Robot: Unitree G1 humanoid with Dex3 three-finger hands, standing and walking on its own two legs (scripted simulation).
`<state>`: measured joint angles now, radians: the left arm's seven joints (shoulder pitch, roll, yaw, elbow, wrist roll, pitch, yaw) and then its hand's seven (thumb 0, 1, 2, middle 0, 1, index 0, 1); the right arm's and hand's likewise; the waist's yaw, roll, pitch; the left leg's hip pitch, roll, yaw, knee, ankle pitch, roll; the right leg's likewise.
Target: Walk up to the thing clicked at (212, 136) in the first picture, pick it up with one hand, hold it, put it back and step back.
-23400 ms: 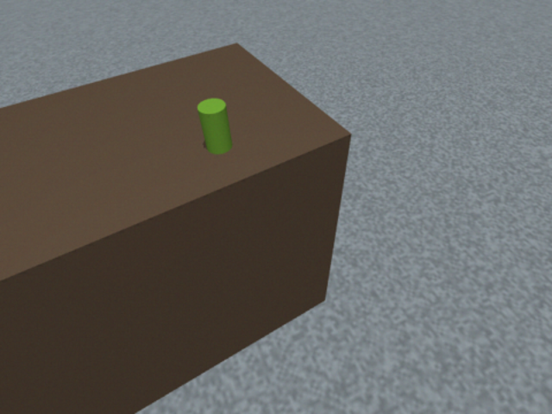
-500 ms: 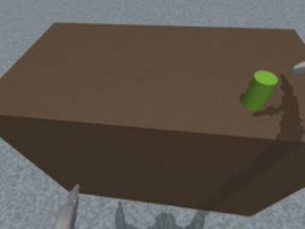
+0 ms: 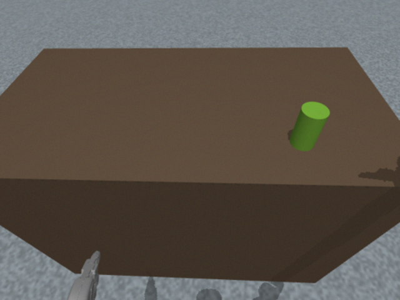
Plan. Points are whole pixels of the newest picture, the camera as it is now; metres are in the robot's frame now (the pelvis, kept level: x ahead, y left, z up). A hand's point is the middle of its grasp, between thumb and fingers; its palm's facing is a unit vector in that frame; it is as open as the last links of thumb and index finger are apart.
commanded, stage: sink last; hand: right
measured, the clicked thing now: (308, 127) +0.47 -0.20 +0.09
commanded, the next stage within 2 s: home in 0.82 s
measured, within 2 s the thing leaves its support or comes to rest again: neither
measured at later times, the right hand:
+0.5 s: hand out of the picture +0.17 -0.23 +0.20, palm faces +0.44 +0.79 -0.43, open 17.7 cm
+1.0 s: hand out of the picture +0.14 -0.27 +0.20, palm faces +0.53 +0.73 -0.44, open 17.6 cm
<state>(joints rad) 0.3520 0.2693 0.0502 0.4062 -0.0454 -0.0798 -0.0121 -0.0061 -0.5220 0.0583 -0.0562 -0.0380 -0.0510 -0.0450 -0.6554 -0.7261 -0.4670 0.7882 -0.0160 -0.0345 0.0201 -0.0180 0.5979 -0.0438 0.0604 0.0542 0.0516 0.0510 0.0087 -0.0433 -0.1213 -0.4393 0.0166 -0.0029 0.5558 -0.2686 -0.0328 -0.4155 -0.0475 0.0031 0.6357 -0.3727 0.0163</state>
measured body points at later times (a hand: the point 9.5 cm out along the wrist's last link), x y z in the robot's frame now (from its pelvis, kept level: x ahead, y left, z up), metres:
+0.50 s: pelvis -0.01 +0.02 +0.00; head -0.02 +0.05 +0.45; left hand +0.17 +0.26 -0.07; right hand +0.14 -0.27 +0.22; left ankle +0.00 +0.15 -0.73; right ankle -0.04 -0.12 -0.73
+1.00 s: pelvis -0.04 +0.02 +0.01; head -0.04 +0.04 +0.46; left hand +0.13 +0.28 -0.07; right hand +0.11 -0.31 +0.22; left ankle +0.00 +0.15 -0.73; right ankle -0.04 -0.12 -0.73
